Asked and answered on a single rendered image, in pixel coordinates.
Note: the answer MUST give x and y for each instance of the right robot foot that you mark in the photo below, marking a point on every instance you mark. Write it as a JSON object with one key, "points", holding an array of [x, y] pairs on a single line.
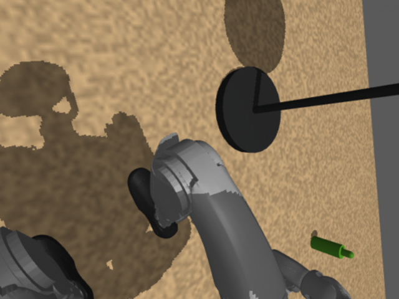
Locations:
{"points": [[139, 187]]}

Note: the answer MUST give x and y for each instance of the right robot arm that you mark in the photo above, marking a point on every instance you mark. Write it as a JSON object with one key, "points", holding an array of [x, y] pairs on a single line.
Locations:
{"points": [[316, 286]]}

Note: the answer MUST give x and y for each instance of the floor lamp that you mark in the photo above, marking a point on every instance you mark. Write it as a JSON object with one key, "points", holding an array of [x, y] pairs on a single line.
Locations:
{"points": [[248, 109]]}

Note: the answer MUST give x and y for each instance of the left robot foot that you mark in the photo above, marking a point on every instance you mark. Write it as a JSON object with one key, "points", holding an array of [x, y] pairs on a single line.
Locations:
{"points": [[66, 263]]}

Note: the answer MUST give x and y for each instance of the right robot hand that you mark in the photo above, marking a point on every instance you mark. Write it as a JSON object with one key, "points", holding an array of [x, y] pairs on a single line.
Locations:
{"points": [[292, 271]]}

